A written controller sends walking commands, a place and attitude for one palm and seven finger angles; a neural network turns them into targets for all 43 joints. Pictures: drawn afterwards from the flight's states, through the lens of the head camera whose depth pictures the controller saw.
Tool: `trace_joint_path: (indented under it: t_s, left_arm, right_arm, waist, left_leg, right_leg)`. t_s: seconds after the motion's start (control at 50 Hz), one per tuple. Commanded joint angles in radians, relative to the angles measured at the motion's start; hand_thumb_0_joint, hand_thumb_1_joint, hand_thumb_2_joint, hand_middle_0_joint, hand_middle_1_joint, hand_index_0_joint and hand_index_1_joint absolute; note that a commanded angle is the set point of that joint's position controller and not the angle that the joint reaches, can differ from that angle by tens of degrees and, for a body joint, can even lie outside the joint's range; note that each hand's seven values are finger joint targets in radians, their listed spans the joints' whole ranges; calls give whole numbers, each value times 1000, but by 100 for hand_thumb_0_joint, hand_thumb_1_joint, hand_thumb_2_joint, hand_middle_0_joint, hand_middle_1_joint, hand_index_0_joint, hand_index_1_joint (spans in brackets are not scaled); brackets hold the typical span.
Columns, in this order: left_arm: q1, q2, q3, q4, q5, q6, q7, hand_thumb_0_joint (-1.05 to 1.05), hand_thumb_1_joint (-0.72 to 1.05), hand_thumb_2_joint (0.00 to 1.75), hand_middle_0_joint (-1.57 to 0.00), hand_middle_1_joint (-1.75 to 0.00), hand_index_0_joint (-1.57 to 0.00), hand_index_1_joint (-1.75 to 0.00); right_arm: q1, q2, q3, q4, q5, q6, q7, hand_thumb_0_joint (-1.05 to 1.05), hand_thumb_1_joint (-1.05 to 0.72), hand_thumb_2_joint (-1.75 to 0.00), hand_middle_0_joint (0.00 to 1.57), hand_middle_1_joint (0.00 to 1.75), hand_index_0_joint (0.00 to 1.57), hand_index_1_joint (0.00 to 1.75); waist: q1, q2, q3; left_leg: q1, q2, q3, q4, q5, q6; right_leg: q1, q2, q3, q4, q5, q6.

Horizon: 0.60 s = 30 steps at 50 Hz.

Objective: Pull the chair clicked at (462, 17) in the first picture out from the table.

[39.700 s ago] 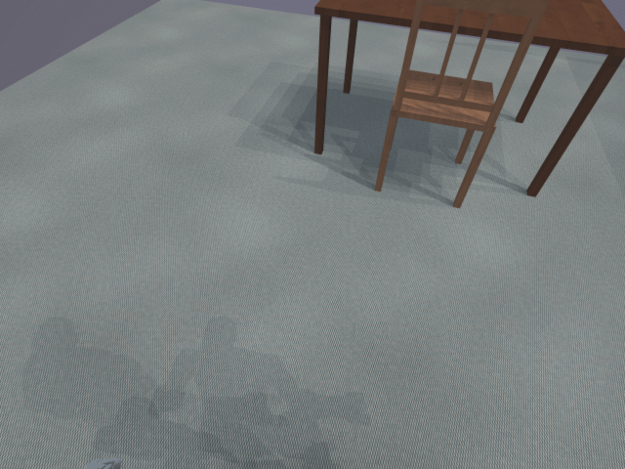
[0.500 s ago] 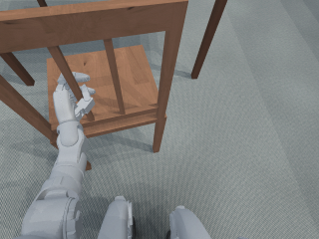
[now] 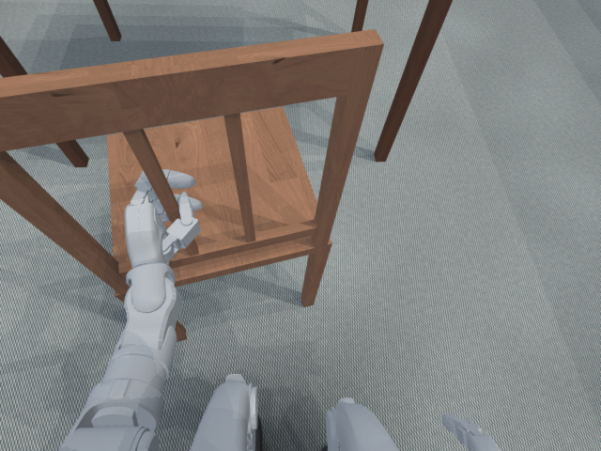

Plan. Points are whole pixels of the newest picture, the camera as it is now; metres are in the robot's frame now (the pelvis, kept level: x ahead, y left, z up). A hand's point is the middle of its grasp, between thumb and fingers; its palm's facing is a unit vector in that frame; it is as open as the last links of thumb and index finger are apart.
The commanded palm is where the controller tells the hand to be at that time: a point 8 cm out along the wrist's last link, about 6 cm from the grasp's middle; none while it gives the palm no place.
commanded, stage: step backward, pulling the chair out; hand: left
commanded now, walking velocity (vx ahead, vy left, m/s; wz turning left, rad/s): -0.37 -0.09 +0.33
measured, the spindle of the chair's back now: (170, 204) +0.43 +0.18 +0.02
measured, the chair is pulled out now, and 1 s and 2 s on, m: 0.40 0.54 0.64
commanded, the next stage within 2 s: stop walking, hand still on the chair in 1.58 s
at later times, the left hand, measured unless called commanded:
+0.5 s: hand (179, 255) +0.35 +0.15 +0.03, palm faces +0.05 -0.99 -0.14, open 5.0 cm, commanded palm +0.33 +0.20 +0.04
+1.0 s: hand (158, 328) +0.26 +0.16 +0.03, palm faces +0.12 -0.98 -0.16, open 5.0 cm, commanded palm +0.26 +0.22 +0.04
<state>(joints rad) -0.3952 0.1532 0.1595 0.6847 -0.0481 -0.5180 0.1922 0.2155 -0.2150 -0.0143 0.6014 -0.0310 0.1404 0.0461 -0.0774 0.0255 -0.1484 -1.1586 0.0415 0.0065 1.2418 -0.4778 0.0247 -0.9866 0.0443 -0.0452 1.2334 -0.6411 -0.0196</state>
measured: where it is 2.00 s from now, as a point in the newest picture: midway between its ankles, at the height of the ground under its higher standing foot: outside the picture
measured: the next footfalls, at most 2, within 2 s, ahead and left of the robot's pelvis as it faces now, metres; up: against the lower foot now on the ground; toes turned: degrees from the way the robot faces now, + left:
left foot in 1.42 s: -0.08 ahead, +0.13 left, +0.00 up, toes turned +11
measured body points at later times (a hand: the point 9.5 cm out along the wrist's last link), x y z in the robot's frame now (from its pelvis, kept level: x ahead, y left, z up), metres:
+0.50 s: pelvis -0.02 +0.01 +0.10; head +0.07 +0.02 +0.54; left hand +0.34 +0.21 +0.05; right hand +0.07 -0.26 -0.03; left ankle +0.05 +0.10 -0.63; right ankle -0.03 -0.11 -0.63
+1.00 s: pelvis -0.07 -0.01 +0.10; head +0.00 +0.01 +0.54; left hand +0.25 +0.21 +0.05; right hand +0.07 -0.28 -0.02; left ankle +0.01 +0.10 -0.63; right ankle -0.03 -0.11 -0.63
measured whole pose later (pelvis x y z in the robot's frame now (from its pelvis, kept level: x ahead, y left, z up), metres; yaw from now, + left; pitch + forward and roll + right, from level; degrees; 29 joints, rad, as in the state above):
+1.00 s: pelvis -0.07 -0.01 +0.10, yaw +6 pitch +1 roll -1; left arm -0.50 0.18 0.01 1.08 -0.05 -0.24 0.08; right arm 0.18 -0.28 -0.01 0.77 0.03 -0.03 -0.12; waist -0.03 0.00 0.14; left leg -0.45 -0.02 -0.04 0.58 -0.15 0.02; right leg -0.36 -0.01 -0.10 0.60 -0.27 -0.01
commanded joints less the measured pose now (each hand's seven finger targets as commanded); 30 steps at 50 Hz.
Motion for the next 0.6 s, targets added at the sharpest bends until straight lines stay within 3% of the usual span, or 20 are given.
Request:
trace_joint_path:
  t_s: [0.0, 0.04, 0.06, 0.12, 0.18, 0.26, 0.28, 0.34, 0.4, 0.46, 0.48, 0.56, 0.58]
  left_arm:
    - [-408, 310, 13, -388, 45, 168, -2, 0, 90, 90, -50, -145, -50, -145]
    - [-247, 186, -86, -154, 38, 277, -25, 0, 90, 90, -50, -145, -50, -145]
    - [-224, 184, -91, -56, 33, 308, -32, 0, 90, 90, -50, -145, -50, -145]
    - [-329, 205, -89, 48, 28, 312, -42, 0, 90, 90, -50, -145, -50, -145]
    - [-400, 230, -74, 156, 29, 295, -54, 0, 90, 90, -50, -145, -50, -145]
    - [-416, 196, -99, 233, 19, 277, -84, 0, 90, 90, -50, -145, -50, -145]
    - [-409, 218, -77, 225, 20, 271, -85, 0, 90, 90, -50, -145, -50, -145]
    - [-393, 187, -97, 207, 18, 260, -100, 0, 90, 90, -50, -145, -50, -145]
    - [-352, 179, -102, 174, 17, 258, -107, 0, 90, 90, -50, -145, -50, -145]
    - [-352, 187, -101, 131, 14, 254, -108, 0, 90, 90, -50, -145, -50, -145]
    - [-335, 216, -77, 121, 14, 255, -105, 0, 90, 90, -50, -145, -50, -145]
    - [-367, 217, -87, 121, 12, 249, -105, 0, 90, 90, -50, -145, -50, -145]
    - [-366, 259, -58, 127, 16, 250, -100, 0, 90, 90, -50, -145, -50, -145]
  right_arm:
    - [149, -143, -41, -175, 76, 40, -71, 0, -90, -90, 20, 30, 20, 30]
    - [124, -143, -27, -148, 80, 54, -90, 0, -90, -90, 20, 30, 20, 30]
    - [111, -152, -23, -130, 80, 56, -97, 0, -90, -90, 20, 30, 20, 30]
    - [123, -162, -17, -96, 81, 42, -118, 0, -90, -90, 20, 30, 20, 30]
    - [132, -176, -20, -58, 78, 28, -131, 0, -90, -90, 20, 30, 20, 30]
    - [117, -171, -25, -18, 76, -11, -134, 0, -90, -90, 20, 30, 20, 30]
    - [116, -177, -31, -14, 73, -20, -136, 0, -90, -90, 20, 30, 20, 30]
    - [99, -172, -34, -7, 68, -48, -132, 0, -90, -90, 20, 30, 20, 30]
    - [73, -170, -37, -16, 60, -73, -127, 0, -90, -90, 20, 30, 20, 30]
    - [49, -171, -36, -23, 53, -99, -124, 0, -90, -90, 20, 30, 20, 30]
    - [50, -178, -40, -25, 51, -103, -127, 0, -90, -90, 20, 30, 20, 30]
    - [47, -176, -39, -11, 67, -134, -133, 0, -90, -90, 20, 30, 20, 30]
    - [49, -184, -43, -4, 68, -138, -137, 0, -90, -90, 20, 30, 20, 30]
  waist:
    - [-2, 157, -597]
    - [-10, 36, -372]
    - [-1, 4, -310]
    - [-3, -4, -288]
    - [7, 50, -266]
    - [18, 99, -223]
    - [23, 110, -237]
    - [23, 131, -253]
    - [24, 157, -249]
    - [27, 173, -214]
    - [31, 157, -212]
    - [30, 74, -196]
    - [32, 70, -198]
  left_leg:
    - [847, -10, -42, -331, 483, 25]
    - [726, 14, -71, -405, 365, 34]
    - [656, 20, -75, -432, 337, 38]
    - [744, 41, -80, -502, 526, 38]
    - [834, 60, -111, -549, 706, 40]
    - [914, 88, -169, -609, 768, 49]
    - [941, 91, -182, -619, 801, 52]
    - [1006, 110, -219, -655, 843, 53]
    - [1039, 142, -256, -707, 787, 68]
    - [1013, 171, -302, -763, 629, 82]
    - [990, 175, -314, -771, 598, 87]
    - [909, 133, -250, -746, 462, 70]
    - [896, 120, -229, -735, 448, 63]
  right_leg:
    - [449, -57, 76, -400, 740, 2]
    - [445, -71, 63, -457, 621, 26]
    - [487, -86, 82, -488, 620, 44]
    - [584, -106, 66, -535, 764, 54]
    - [615, -112, 61, -574, 809, 51]
    - [597, -90, 55, -624, 673, 39]
    - [613, -87, 55, -632, 675, 36]
    - [602, -70, 47, -633, 580, 26]
    - [592, -58, 49, -626, 435, 18]
    - [599, -57, 60, -631, 305, 5]
    - [629, -56, 61, -644, 309, 4]
    - [724, -80, 82, -725, 432, 1]
    - [743, -93, 92, -740, 460, 3]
